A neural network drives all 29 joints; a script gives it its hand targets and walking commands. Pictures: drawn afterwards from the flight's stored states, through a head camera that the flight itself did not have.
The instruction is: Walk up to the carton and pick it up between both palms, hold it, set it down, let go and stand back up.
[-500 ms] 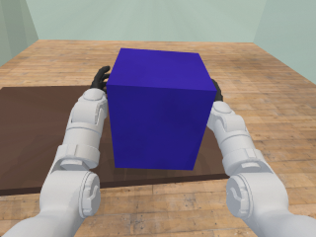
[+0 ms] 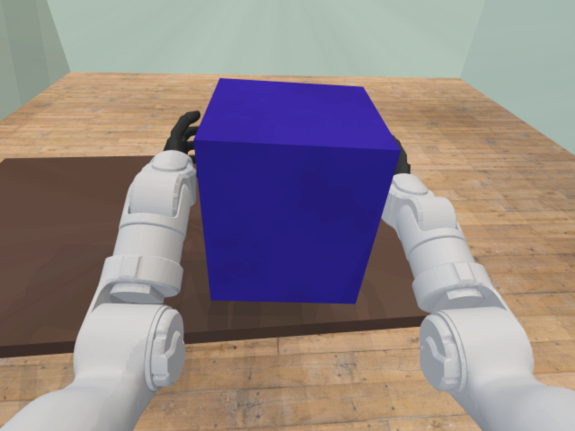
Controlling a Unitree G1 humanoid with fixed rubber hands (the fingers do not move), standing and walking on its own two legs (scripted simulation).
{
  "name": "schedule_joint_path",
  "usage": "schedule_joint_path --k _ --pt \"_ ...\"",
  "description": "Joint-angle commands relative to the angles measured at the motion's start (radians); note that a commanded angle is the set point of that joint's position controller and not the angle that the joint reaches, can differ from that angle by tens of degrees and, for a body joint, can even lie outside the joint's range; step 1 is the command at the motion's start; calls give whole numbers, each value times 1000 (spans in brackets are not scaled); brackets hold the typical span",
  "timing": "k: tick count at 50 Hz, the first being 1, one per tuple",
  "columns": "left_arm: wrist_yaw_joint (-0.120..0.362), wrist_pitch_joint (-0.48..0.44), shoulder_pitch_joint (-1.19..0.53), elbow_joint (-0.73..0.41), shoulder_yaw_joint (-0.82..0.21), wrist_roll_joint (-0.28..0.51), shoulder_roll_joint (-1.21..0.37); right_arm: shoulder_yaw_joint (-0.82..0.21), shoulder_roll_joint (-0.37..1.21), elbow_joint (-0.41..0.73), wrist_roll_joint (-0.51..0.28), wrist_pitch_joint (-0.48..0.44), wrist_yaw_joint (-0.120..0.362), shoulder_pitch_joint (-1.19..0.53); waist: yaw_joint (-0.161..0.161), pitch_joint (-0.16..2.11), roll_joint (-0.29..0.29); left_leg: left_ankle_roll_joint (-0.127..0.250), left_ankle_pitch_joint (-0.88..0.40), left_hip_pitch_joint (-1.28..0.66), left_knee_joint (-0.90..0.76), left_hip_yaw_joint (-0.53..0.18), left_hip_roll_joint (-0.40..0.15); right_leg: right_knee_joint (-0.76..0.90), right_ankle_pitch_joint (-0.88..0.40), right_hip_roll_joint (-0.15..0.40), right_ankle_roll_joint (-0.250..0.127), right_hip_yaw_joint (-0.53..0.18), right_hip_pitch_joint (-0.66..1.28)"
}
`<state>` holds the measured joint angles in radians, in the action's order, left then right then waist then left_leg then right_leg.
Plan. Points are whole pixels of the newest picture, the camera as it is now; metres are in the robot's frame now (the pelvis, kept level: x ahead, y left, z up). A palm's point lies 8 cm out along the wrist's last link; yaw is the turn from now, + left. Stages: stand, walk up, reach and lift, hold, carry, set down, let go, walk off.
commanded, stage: reach and lift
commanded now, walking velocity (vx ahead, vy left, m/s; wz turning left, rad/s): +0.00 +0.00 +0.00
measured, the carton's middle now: (288, 191) +0.40 +0.01 +0.19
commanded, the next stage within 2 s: hold in 0.40 s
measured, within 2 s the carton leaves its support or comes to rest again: neither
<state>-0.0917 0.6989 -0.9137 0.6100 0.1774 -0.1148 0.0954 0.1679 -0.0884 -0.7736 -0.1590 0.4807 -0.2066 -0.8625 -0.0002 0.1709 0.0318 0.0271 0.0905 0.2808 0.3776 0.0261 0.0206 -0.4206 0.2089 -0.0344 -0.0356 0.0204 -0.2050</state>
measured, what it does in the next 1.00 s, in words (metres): stands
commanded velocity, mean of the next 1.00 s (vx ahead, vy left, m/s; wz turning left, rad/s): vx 0.00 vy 0.00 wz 0.00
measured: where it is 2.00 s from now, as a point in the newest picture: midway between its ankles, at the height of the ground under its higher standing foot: outside the picture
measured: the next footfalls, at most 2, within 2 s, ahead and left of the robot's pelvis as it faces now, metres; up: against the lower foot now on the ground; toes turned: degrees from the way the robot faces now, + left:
none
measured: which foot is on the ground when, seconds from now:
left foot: down 0.00-1.00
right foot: down 0.00-1.00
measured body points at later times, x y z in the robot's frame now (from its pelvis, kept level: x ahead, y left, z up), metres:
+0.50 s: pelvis +0.00 +0.00 +0.00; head -0.07 +0.02 +0.44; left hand +0.39 +0.16 +0.25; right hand +0.40 -0.14 +0.22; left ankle +0.07 +0.10 -0.74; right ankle +0.01 -0.10 -0.74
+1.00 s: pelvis -0.01 +0.01 +0.00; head -0.08 +0.02 +0.44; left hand +0.38 +0.17 +0.26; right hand +0.39 -0.14 +0.23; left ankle +0.07 +0.10 -0.74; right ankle +0.01 -0.10 -0.74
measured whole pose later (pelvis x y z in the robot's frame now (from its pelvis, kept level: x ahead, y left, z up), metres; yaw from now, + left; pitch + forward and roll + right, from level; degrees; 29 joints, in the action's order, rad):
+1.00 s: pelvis -0.01 +0.01 +0.00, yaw +0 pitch -1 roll -1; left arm -0.12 0.84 -0.92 0.48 0.18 -0.11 0.08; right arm 0.13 -0.13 -0.69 -0.22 0.60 -0.21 -0.88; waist 0.00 0.17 0.03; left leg 0.03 0.10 0.28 0.40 0.03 0.02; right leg -0.42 0.20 -0.03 -0.03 0.02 -0.19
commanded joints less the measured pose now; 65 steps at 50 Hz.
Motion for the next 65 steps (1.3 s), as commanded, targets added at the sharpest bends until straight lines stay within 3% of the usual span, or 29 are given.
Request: schedule_joint_path --k 1,4,8,9,13,14,16,19,26,34,36,40,41,45,46,48,50,52,57,59,60,65 --pt "103 -55 -945 -368 -400 222 -822 -431 701 524 -257 -95 125 -1321 -53 543 -68 -34 -152 -466 37 -102 -34 172 -144 -11 83 -44 -35" --pt "95 -62 -985 -468 -443 248 -845 -454 711 549 -284 -86 123 -1288 -62 613 -108 -49 -215 -498 55 -103 -36 158 -189 -16 81 -46 -23" --pt "86 -42 -954 -485 -468 260 -857 -481 708 600 -307 -71 121 -1299 -65 629 -95 -51 -245 -514 68 -113 -38 160 -212 -21 82 -45 -32" --pt "85 -31 -948 -474 -461 248 -851 -469 688 575 -310 -64 119 -1279 -67 611 -116 -53 -234 -506 66 -111 -41 163 -203 -19 80 -52 -34" --pt "101 -2 -891 -402 -386 207 -792 -459 673 526 -291 -28 113 -1251 -56 486 -54 -29 -141 -435 37 -98 -32 180 -151 -13 86 -59 -19" --pt "104 2 -890 -432 -379 197 -789 -476 687 549 -301 -28 112 -1257 -44 515 -45 -22 -167 -447 38 -93 -29 174 -185 -11 91 -59 3" --pt "111 8 -914 -422 -384 201 -794 -461 670 526 -300 -16 109 -1255 -63 506 -59 -23 -140 -445 32 -96 -32 177 -155 -12 84 -60 -14" --pt "101 0 -979 -542 -461 254 -829 -476 686 583 -324 -15 111 -1259 -79 613 -102 -45 -201 -483 52 -106 -40 157 -210 -21 78 -56 -5" --pt "97 35 -930 -537 -471 255 -839 -498 672 663 -352 15 100 -1280 -77 600 -100 -45 -220 -469 65 -106 -36 157 -224 -23 80 -64 -3" --pt "105 52 -947 -478 -450 232 -837 -432 626 552 -319 36 120 -1244 -96 511 -119 -52 -52 -423 11 -118 -57 174 -75 -19 61 -61 -65" --pt "103 51 -961 -509 -470 242 -857 -422 626 549 -319 31 123 -1253 -101 528 -138 -63 -87 -425 13 -124 -58 167 -109 -18 58 -59 -53" --pt "110 47 -973 -441 -446 233 -848 -386 621 505 -285 31 129 -1265 -107 490 -113 -52 16 -387 -5 -121 -60 176 -39 -9 58 -63 -68" --pt "110 43 -985 -444 -440 237 -840 -383 627 510 -283 27 131 -1281 -98 493 -113 -50 17 -377 -5 -114 -59 172 -41 -7 59 -62 -67" --pt "101 37 -982 -456 -473 257 -868 -384 622 547 -293 11 140 -1315 -110 538 -137 -62 -18 -391 3 -125 -60 166 -75 -11 56 -61 -59" --pt "103 41 -976 -439 -448 245 -855 -379 624 515 -282 20 140 -1293 -102 497 -121 -58 -2 -385 -1 -122 -60 172 -55 -13 56 -61 -76" --pt "102 34 -999 -492 -487 263 -872 -379 629 535 -286 16 138 -1279 -120 556 -126 -67 -45 -411 4 -130 -64 160 -98 -17 56 -55 -57" --pt "103 39 -970 -435 -441 243 -846 -374 621 500 -284 22 138 -1270 -105 514 -118 -58 -20 -402 2 -121 -62 173 -72 -13 59 -60 -68" --pt "104 30 -1003 -482 -472 267 -859 -381 643 527 -294 13 137 -1289 -112 561 -126 -61 -46 -408 12 -122 -56 166 -102 -12 61 -58 -53" --pt "108 34 -981 -481 -459 255 -853 -402 645 534 -294 27 128 -1266 -110 548 -108 -54 -77 -415 20 -115 -49 166 -127 -15 65 -61 -36" --pt "109 38 -971 -469 -444 247 -834 -417 646 555 -305 30 125 -1291 -94 544 -96 -47 -94 -412 25 -108 -46 167 -138 -16 69 -63 -32" --pt "110 39 -960 -496 -452 250 -842 -416 644 563 -315 29 121 -1280 -105 574 -114 -53 -128 -427 36 -111 -44 161 -173 -16 69 -63 -21" --pt "115 42 -974 -483 -450 257 -821 -428 649 590 -317 36 111 -1291 -97 565 -93 -42 -104 -413 34 -102 -39 163 -156 -16 71 -64 -21"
